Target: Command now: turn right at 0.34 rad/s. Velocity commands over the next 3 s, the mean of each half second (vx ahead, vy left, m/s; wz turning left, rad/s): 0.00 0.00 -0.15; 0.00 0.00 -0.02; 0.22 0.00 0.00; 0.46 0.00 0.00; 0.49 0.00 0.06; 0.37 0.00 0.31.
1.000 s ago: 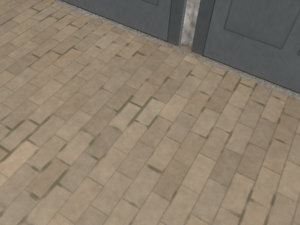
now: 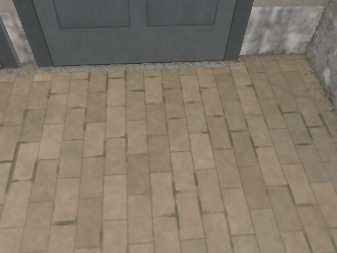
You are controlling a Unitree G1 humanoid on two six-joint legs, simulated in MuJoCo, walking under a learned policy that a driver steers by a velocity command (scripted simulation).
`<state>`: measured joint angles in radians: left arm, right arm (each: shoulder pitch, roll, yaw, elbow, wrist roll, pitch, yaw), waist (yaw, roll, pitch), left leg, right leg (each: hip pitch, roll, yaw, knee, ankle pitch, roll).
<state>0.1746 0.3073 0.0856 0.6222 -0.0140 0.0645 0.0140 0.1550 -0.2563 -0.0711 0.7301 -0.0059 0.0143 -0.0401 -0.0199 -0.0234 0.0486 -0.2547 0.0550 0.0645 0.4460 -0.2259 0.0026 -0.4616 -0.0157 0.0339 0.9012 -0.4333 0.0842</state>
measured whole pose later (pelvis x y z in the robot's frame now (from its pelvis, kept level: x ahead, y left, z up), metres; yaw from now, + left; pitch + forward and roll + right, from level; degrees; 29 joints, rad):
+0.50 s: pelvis -0.01 -0.03 -0.01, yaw -3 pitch -1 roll -1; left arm 0.14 0.22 0.03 0.73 0.02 0.00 0.00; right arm 0.20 -0.26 -0.04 0.83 -0.01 0.01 -0.02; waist -0.01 -0.01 0.02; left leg -0.22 0.05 -0.01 0.53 -0.30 -0.04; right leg -0.24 0.04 0.02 0.52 -0.26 -0.02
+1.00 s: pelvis -0.01 -0.02 -0.01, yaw -3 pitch -2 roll +0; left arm 0.20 0.22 0.05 0.91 0.01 0.01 0.03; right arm 0.20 -0.23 -0.02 0.97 0.00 -0.01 -0.03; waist 0.00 0.00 0.04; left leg -0.19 0.02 0.00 0.52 -0.30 -0.02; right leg -0.22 0.01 0.02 0.52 -0.27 0.00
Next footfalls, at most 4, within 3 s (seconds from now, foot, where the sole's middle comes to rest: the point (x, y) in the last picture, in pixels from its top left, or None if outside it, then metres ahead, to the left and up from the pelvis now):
0.10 right None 0.03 -0.14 -0.78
0.42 left None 0.03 0.11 -0.78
1.78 left None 0.42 0.08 -0.78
2.34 right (207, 191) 0.70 -0.17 -0.78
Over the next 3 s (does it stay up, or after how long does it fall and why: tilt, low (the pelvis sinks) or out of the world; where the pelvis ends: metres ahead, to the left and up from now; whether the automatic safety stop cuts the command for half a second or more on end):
stays up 0.86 -0.03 -0.01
